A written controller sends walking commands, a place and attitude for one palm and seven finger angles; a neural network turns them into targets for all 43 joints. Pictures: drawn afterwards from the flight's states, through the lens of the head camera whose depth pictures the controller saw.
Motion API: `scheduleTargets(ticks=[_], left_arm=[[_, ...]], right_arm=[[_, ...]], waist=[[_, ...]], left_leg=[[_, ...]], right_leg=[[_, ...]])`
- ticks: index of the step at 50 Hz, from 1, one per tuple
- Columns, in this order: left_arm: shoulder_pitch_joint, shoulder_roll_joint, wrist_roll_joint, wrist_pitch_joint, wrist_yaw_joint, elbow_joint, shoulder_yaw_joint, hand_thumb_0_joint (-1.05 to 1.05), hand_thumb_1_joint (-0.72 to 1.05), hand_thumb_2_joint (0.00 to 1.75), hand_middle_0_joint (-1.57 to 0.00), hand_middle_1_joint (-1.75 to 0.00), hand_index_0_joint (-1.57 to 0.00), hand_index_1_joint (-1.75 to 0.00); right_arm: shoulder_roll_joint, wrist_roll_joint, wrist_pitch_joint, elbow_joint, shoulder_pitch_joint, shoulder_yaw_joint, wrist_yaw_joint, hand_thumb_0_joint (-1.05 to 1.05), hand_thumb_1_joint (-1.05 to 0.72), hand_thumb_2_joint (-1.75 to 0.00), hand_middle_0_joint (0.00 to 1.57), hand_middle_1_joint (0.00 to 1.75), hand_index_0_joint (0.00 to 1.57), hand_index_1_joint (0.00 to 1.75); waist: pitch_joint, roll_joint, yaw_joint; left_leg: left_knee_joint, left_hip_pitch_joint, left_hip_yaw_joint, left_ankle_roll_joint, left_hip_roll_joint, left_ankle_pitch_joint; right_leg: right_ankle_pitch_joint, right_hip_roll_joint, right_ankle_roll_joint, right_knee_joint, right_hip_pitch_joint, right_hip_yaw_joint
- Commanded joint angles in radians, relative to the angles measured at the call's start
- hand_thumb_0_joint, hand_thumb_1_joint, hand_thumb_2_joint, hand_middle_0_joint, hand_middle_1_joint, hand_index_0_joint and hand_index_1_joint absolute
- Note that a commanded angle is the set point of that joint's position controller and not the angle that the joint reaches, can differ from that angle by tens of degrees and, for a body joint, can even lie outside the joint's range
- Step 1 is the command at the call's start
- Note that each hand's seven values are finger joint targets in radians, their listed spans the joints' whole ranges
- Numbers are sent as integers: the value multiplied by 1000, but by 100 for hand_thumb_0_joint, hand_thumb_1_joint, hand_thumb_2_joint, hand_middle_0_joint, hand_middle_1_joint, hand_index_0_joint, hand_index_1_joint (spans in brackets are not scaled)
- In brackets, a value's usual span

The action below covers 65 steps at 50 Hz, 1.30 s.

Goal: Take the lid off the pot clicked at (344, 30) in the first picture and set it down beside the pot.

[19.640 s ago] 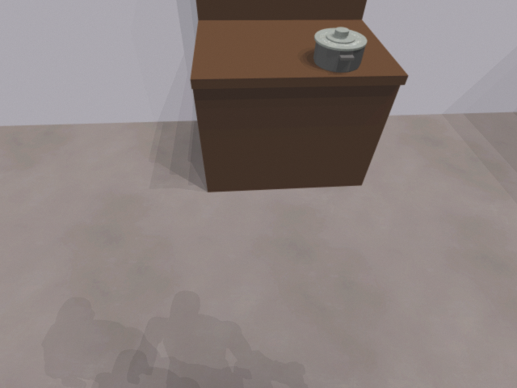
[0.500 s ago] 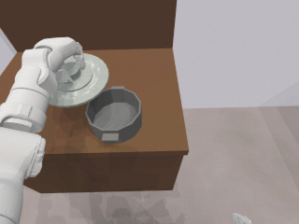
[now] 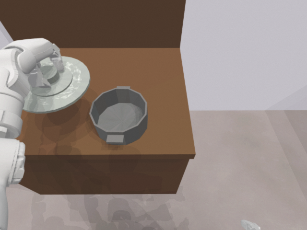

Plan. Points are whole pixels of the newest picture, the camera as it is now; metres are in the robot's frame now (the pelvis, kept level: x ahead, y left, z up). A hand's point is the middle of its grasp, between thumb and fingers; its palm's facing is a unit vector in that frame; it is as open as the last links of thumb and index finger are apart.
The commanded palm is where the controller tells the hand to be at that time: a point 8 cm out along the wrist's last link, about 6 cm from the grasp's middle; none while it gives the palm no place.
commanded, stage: move the lid sideways beside the pot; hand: left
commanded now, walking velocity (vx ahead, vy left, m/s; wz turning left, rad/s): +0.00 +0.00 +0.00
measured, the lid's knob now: (47, 74) +0.48 +0.28 +0.14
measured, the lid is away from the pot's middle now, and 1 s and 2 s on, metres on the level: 0.16 0.23 0.24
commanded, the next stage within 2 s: lower the lid onto the table in 0.76 s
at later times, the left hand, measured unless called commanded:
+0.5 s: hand (20, 74) +0.45 +0.33 +0.16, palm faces -0.36 -0.08 -0.93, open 8.3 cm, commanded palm +0.47 +0.34 +0.24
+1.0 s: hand (16, 74) +0.46 +0.34 +0.16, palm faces -0.37 -0.09 -0.93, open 8.3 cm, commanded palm +0.48 +0.34 +0.23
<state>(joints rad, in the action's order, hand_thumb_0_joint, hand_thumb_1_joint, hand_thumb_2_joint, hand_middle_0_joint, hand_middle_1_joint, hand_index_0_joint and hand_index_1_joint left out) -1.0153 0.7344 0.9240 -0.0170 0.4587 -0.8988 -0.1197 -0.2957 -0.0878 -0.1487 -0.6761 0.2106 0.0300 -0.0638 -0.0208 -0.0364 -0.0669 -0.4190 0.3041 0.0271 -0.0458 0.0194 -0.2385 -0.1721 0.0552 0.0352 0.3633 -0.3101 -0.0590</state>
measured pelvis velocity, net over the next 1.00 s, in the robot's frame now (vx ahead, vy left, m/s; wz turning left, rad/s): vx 0.01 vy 0.01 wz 0.00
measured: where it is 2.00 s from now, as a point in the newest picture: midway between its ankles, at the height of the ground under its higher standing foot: outside the picture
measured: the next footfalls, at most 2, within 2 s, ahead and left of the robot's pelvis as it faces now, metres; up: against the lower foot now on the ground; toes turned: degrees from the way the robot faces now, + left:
none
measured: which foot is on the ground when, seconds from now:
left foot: down 0.00-1.00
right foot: down 0.00-1.00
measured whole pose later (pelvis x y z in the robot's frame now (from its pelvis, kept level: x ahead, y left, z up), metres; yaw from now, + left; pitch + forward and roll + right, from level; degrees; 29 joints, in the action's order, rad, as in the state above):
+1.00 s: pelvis +0.01 +0.01 +0.00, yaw +0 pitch +10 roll -2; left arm -1.05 0.88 0.94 0.12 0.49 -1.01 -0.03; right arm -0.30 -0.10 -0.18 -0.71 0.23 0.03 -0.08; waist -0.03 -0.03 -0.08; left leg -0.48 0.38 0.02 -0.06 0.02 -0.27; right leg -0.18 0.05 0.04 0.37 -0.36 -0.06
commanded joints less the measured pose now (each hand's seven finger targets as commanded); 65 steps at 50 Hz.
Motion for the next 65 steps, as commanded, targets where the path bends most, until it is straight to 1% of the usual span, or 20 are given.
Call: scheduleTargets(ticks=[1,4,6,8,10,14,18,21,23,26,30,32,40,43,46,50,53,56,60,65], left_arm=[[-586,333,0,21,-51,189,110,0,58,97,-79,-106,-78,-107],[-594,392,-6,38,-49,195,139,0,58,97,-79,-106,-78,-107],[-632,385,-3,55,-48,229,131,0,58,97,-79,-106,-78,-107],[-607,443,-7,76,-50,247,182,0,58,97,-79,-106,-78,-107],[-595,405,-12,79,-46,228,157,0,58,97,-79,-106,-78,-107],[-566,381,-13,71,-34,128,122,0,58,97,-79,-106,-78,-107],[-610,448,-1,100,-40,215,170,0,58,97,-79,-106,-78,-107],[-563,456,-6,98,-34,100,176,0,58,97,-79,-106,-78,-107],[-608,500,1,111,-38,178,201,0,58,97,-79,-106,-78,-107],[-571,522,20,114,-42,112,218,0,58,97,-79,-106,-78,-107],[-584,503,19,118,-35,134,200,0,58,97,-79,-106,-78,-107],[-563,536,21,119,-34,109,229,0,58,97,-79,-106,-78,-107],[-592,481,8,123,-24,145,181,0,58,97,-79,-106,-78,-107],[-590,505,3,134,-24,182,206,0,58,97,-79,-106,-78,-107],[-543,507,-1,131,-20,99,214,0,58,97,-79,-106,-78,-107],[-583,502,16,138,-29,163,199,0,58,97,-79,-106,-78,-107],[-526,518,10,150,-34,116,226,0,58,97,-79,-106,-78,-107],[-526,532,12,142,-38,79,228,0,58,97,-79,-106,-78,-107],[-576,541,24,156,-50,153,226,0,58,97,-79,-106,-78,-107],[-525,530,9,164,-52,112,233,0,58,97,-79,-106,-78,-107]], right_arm=[[-154,-3,24,93,1,-43,-26,0,-90,-90,20,30,20,30],[-165,-6,22,87,8,-42,-32,0,-90,-90,20,30,20,30],[-160,-5,28,86,11,-45,-38,0,-90,-90,20,30,20,30],[-165,-2,32,89,18,-46,-39,0,-90,-90,20,30,20,30],[-161,-3,25,80,18,-46,-36,0,-90,-90,20,30,20,30],[-174,-9,17,58,33,-46,-34,0,-90,-90,20,30,20,30],[-175,-3,23,66,36,-51,-37,0,-90,-90,20,30,20,30],[-178,-6,14,50,52,-46,-40,0,-90,-90,20,30,20,30],[-182,-7,14,61,44,-48,-39,0,-90,-90,20,30,20,30],[-182,-6,9,51,60,-45,-38,0,-90,-90,20,30,20,30],[-181,-6,3,55,60,-51,-36,0,-90,-90,20,30,20,30],[-183,-6,3,55,66,-52,-35,0,-90,-90,20,30,20,30],[-182,-5,-6,44,76,-55,-31,0,-90,-90,20,30,20,30],[-181,-4,-1,53,71,-57,-32,0,-90,-90,20,30,20,30],[-183,-3,-5,41,78,-53,-31,0,-90,-90,20,30,20,30],[-182,-5,-13,48,68,-55,-27,0,-90,-90,20,30,20,30],[-180,-3,-14,56,73,-53,-31,0,-90,-90,20,30,20,30],[-184,-6,-18,50,75,-50,-33,0,-90,-90,20,30,20,30],[-182,-4,-12,47,83,-53,-41,0,-90,-90,20,30,20,30],[-181,-3,-12,38,95,-56,-45,0,-90,-90,20,30,20,30]], waist=[[-424,-63,-12],[-431,-66,-10],[-460,-98,-13],[-490,-124,-2],[-476,-134,-10],[-388,-72,-22],[-483,-141,-10],[-425,-74,-17],[-478,-137,-5],[-455,-125,-10],[-470,-142,-14],[-467,-124,-7],[-470,-149,-24],[-502,-163,-16],[-461,-96,-15],[-482,-149,-14],[-486,-123,-13],[-454,-93,-15],[-512,-159,-17],[-498,-143,-25]], left_leg=[[0,-212,-44,-34,-9,393],[1,-199,-40,-36,-8,365],[-6,-239,-46,-38,-10,413],[-18,-255,-55,-36,-13,488],[-20,-270,-59,-32,-15,514],[-12,-208,-48,-33,-16,414],[-33,-265,-60,-31,-16,516],[-28,-203,-51,-37,-16,447],[-33,-236,-59,-32,-18,523],[-44,-229,-65,-30,-20,532],[-52,-253,-65,-29,-24,568],[-57,-238,-65,-34,-21,557],[-67,-278,-68,-29,-28,592],[-76,-296,-74,-27,-27,651],[-74,-236,-62,-36,-23,577],[-76,-260,-67,-26,-29,602],[-85,-234,-63,-29,-25,624],[-80,-187,-52,-36,-21,523],[-92,-241,-57,-33,-26,573],[-106,-229,-52,-36,-24,594]], right_leg=[[285,-46,-68,5,143,3],[285,-45,-69,5,154,7],[290,-46,-68,3,144,6],[318,-47,-70,9,153,5],[310,-49,-66,6,131,-1],[258,-54,-65,-4,92,-6],[292,-53,-70,11,106,-3],[273,-55,-64,7,108,-8],[304,-52,-69,17,120,-5],[288,-59,-66,15,100,-9],[288,-59,-63,17,80,-10],[292,-60,-64,21,91,-11],[272,-66,-61,15,38,-15],[301,-64,-64,22,52,-12],[302,-64,-59,26,66,-13],[292,-65,-62,34,48,-13],[322,-64,-62,43,65,-12],[296,-63,-60,41,71,-11],[303,-65,-62,49,60,-9],[319,-67,-57,52,46,-10]])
